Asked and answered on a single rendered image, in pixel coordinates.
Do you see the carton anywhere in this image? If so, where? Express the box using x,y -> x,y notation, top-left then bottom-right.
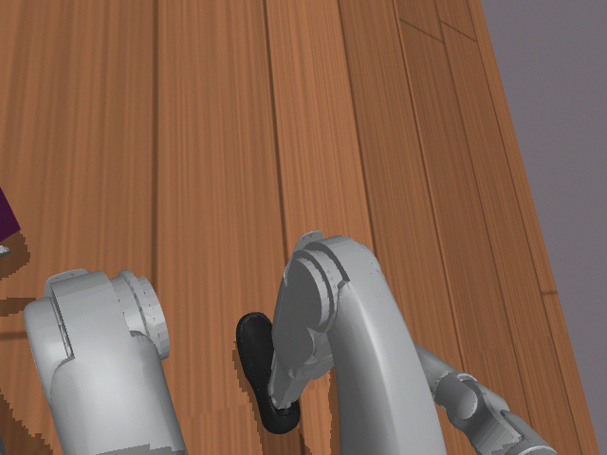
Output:
0,187 -> 21,242

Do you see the right robot arm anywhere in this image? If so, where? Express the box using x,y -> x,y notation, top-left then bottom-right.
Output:
434,371 -> 558,455

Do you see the right robot hand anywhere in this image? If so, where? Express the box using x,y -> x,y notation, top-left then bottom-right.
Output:
414,343 -> 457,403

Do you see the right robot foot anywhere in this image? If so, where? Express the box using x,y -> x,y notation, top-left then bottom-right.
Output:
236,312 -> 300,434

